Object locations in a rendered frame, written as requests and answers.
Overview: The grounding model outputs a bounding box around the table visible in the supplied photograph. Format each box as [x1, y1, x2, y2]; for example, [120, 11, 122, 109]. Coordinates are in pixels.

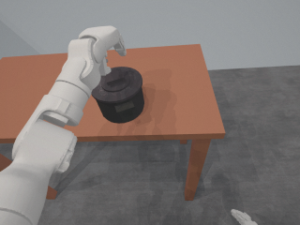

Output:
[0, 44, 226, 201]

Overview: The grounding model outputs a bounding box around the robot left forearm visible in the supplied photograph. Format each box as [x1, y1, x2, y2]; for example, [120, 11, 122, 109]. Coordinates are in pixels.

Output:
[12, 33, 106, 160]

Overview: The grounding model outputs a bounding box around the knob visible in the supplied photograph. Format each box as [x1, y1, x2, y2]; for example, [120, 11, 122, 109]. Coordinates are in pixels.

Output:
[104, 67, 126, 86]

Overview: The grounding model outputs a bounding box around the robot right hand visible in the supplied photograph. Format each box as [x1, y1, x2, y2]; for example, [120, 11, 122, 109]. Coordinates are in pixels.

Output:
[231, 209, 258, 225]

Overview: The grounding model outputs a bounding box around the left robot upper arm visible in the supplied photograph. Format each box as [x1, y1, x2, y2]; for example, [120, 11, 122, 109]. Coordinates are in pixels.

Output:
[0, 119, 78, 225]

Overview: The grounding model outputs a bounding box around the robot left hand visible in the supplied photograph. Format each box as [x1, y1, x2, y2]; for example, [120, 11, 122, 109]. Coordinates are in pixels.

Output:
[79, 25, 127, 76]

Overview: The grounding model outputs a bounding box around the pot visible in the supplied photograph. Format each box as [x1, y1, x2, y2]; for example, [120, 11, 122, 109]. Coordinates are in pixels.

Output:
[97, 88, 144, 124]

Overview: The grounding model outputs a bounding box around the lid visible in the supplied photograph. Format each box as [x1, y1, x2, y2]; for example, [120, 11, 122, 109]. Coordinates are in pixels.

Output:
[91, 67, 143, 104]

